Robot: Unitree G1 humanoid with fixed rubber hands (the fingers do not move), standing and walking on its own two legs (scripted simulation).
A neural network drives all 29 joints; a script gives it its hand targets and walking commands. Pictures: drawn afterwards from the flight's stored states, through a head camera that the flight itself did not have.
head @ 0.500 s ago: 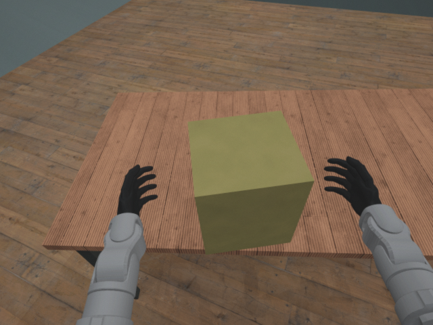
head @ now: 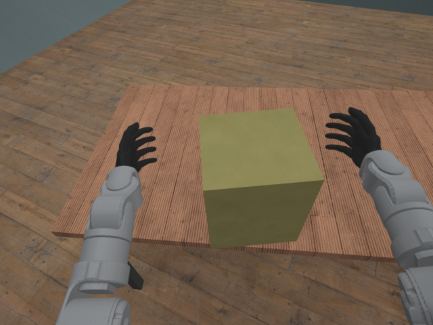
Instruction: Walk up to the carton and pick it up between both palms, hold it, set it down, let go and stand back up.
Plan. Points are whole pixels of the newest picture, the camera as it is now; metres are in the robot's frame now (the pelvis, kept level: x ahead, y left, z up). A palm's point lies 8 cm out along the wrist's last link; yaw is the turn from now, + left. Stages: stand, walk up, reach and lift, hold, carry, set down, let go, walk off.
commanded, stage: reach and lift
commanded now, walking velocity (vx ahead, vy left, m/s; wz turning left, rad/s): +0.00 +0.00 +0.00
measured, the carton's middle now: (250, 181) +0.44 +0.02 -0.02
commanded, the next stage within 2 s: none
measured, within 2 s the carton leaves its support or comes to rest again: neither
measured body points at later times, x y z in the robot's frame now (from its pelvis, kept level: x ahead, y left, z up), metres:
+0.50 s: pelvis +0.00 +0.00 +0.00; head +0.04 +0.00 +0.45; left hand +0.41 +0.26 +0.16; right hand +0.50 -0.15 +0.17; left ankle -0.01 +0.15 -0.75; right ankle +0.01 -0.11 -0.75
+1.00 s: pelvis +0.01 +0.00 -0.01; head +0.08 -0.01 +0.43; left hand +0.40 +0.24 +0.05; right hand +0.49 -0.14 +0.06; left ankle -0.01 +0.15 -0.75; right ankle +0.01 -0.11 -0.75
